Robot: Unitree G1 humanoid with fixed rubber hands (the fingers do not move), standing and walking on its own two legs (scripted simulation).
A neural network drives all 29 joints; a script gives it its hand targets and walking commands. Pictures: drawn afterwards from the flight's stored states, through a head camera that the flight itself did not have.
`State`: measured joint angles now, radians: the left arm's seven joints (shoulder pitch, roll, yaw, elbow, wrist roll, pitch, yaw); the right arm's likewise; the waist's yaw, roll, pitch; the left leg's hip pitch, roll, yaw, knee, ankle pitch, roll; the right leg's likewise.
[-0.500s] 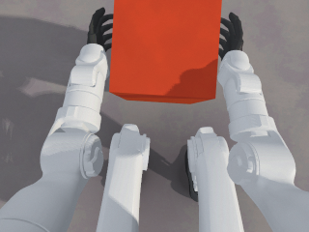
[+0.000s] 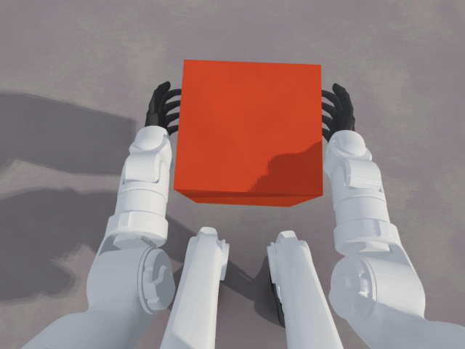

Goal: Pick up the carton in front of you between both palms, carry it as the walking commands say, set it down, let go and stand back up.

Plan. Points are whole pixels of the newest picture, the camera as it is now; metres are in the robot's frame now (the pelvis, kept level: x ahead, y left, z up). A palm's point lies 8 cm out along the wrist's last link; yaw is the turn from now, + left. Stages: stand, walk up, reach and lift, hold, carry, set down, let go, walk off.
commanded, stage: reach and lift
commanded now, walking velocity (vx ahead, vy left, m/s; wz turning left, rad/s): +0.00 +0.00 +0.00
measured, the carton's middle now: (246, 147) +0.45 +0.01 -0.12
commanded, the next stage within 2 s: hold in 2.00 s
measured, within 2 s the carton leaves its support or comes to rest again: neither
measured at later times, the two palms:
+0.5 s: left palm (120, 107) +0.41 +0.16 +0.11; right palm (402, 110) +0.41 -0.14 +0.11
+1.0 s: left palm (20, 46) +0.37 +0.15 +0.25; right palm out of the picture +0.38 -0.15 +0.26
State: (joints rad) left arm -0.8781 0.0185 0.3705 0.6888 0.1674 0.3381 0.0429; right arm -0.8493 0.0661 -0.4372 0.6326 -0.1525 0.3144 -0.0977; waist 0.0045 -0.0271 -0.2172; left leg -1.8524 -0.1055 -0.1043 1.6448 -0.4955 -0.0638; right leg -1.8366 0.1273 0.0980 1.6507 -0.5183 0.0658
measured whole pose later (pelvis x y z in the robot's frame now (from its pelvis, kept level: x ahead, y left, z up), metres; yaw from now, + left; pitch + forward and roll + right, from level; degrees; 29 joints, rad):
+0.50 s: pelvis +0.05 +0.00 +0.15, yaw +1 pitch +26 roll +0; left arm -0.51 -0.07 0.33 0.65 0.17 0.30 0.04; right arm -0.49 0.13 -0.37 0.62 -0.17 0.27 -0.08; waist 0.00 -0.02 -0.23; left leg -1.13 -0.09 -0.13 1.12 -0.43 -0.04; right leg -1.11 0.10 0.13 1.12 -0.45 0.03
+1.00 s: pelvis +0.09 +0.00 +0.24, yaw +1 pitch +2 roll +0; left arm -0.22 -0.14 0.24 0.39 0.22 0.54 0.04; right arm -0.24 0.15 -0.25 0.39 -0.21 0.52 -0.03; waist 0.00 -0.01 -0.11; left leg -0.28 -0.05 -0.15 0.49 -0.24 -0.01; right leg -0.27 0.05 0.15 0.49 -0.26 0.01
